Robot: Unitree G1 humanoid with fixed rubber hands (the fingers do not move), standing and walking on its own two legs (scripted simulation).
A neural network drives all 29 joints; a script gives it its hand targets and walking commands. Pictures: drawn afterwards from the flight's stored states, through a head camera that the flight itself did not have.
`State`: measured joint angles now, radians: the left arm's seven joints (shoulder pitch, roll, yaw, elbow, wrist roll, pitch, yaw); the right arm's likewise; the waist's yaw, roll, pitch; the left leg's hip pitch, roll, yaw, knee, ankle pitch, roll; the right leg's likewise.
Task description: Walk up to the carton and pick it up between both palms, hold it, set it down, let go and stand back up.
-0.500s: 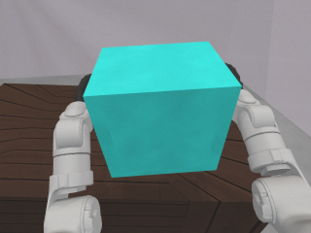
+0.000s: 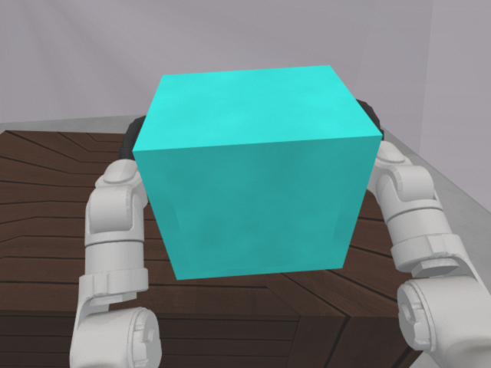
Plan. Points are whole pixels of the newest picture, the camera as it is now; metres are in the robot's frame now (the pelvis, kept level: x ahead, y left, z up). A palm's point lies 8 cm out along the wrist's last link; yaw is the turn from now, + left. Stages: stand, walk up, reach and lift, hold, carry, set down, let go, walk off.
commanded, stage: hold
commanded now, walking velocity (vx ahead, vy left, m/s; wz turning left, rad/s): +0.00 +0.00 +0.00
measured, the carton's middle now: (253, 172) +0.37 +0.01 +0.19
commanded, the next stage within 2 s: set down in 1.58 s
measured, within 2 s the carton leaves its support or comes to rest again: neither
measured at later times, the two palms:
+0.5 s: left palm (131, 166) +0.35 +0.19 +0.22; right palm (367, 147) +0.37 -0.17 +0.24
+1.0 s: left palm (133, 164) +0.35 +0.19 +0.22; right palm (369, 145) +0.37 -0.17 +0.25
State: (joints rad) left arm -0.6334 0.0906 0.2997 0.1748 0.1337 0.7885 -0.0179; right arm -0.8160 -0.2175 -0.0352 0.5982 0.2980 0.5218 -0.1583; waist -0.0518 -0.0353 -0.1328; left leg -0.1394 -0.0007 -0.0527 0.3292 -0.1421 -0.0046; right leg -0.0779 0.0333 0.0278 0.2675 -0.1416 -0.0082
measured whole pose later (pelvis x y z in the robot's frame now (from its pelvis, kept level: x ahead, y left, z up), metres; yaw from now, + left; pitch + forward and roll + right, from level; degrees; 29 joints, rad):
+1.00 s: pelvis +0.00 +0.00 +0.00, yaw +0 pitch -3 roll -1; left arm -0.66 0.10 0.30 0.21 0.13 0.78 -0.02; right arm -0.84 -0.22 -0.04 0.63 0.29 0.52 -0.16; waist -0.05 -0.04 -0.14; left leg -0.14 0.00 -0.05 0.33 -0.14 -0.01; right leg -0.09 0.03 0.03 0.27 -0.14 -0.01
